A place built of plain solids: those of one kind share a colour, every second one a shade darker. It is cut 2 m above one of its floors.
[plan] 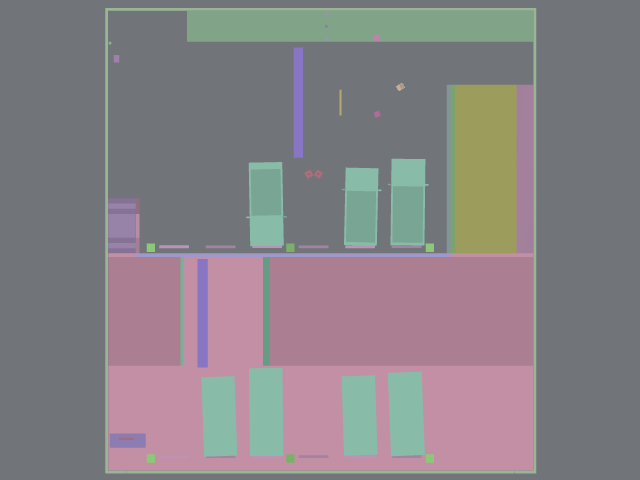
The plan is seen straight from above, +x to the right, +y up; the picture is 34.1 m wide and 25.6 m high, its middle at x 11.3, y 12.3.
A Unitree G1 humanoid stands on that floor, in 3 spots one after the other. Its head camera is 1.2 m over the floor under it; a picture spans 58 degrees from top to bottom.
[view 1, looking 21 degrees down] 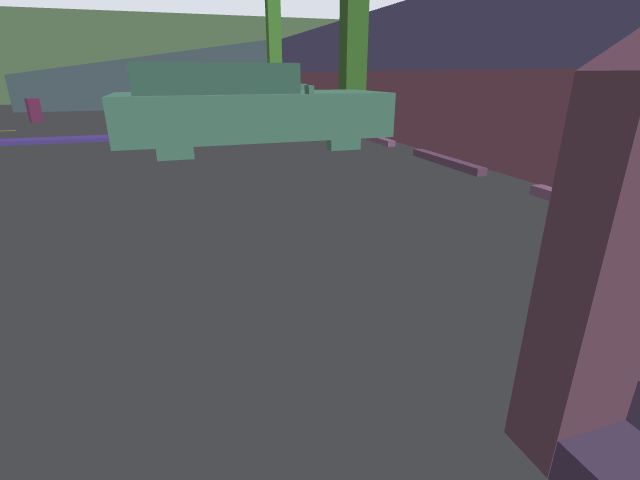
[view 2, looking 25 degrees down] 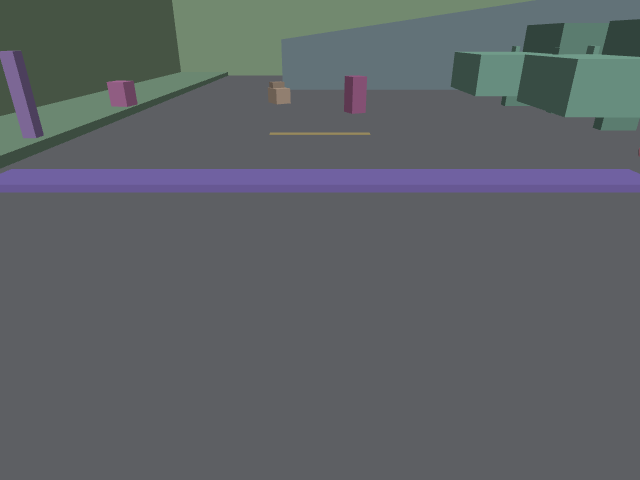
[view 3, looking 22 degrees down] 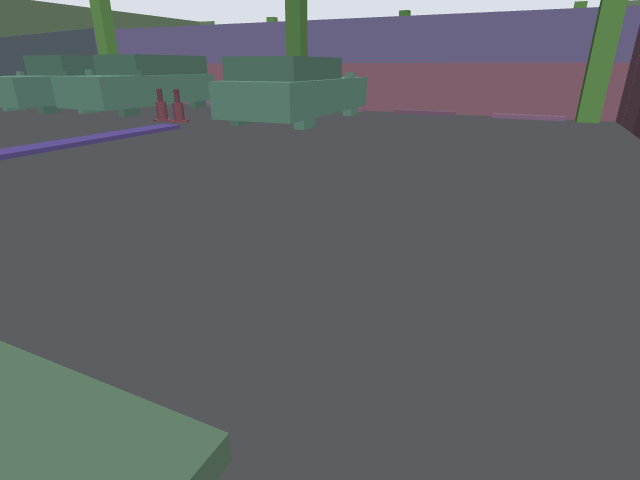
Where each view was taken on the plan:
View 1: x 0.74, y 15.52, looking -18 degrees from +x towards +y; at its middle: ground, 3.35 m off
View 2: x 6.37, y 19.63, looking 0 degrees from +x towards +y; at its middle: ground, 2.84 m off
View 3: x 3.50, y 23.70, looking -65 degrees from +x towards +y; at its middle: ground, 3.20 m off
